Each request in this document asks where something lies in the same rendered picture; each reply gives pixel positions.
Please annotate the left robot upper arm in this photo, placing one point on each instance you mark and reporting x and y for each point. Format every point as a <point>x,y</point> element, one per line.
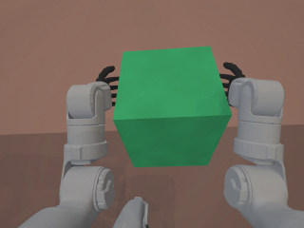
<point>85,192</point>

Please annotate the right robot upper arm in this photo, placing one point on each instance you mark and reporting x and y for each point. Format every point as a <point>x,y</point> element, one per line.
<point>260,194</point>

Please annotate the robot left thigh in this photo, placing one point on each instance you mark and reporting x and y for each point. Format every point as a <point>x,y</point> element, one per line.
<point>134,215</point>

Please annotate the robot right forearm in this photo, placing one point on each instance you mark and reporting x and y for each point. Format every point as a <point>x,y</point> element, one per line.
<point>259,105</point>

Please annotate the robot left hand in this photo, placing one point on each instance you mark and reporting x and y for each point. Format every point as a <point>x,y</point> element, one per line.
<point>102,78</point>

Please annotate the robot left forearm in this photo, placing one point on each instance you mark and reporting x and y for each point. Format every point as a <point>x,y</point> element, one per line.
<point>85,116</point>

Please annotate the carton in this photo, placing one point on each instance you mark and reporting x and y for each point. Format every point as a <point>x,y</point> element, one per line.
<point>171,108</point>

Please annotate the robot right hand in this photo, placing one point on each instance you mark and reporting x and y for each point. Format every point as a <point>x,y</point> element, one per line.
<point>230,78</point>

